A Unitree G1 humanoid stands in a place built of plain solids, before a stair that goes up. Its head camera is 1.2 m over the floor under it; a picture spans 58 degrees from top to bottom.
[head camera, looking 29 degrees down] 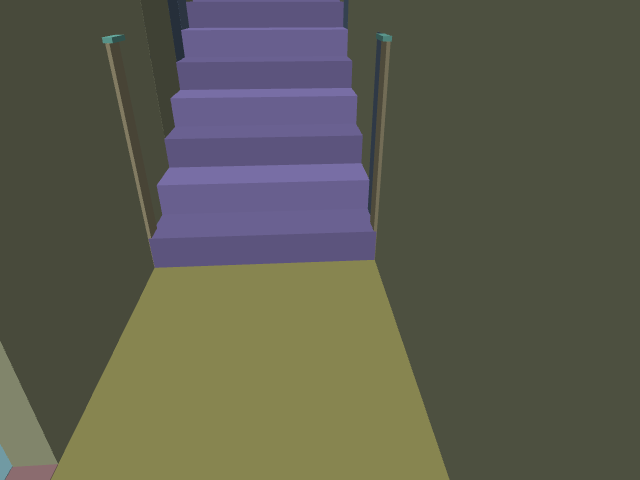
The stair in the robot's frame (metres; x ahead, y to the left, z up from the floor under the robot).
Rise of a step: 0.17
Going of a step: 0.28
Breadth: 1.14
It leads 4 degrees to the left of straight ahead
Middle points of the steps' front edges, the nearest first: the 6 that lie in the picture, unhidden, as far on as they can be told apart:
1.91 0.28 0.17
2.19 0.30 0.34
2.46 0.32 0.51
2.74 0.34 0.68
3.02 0.36 0.85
3.30 0.37 1.02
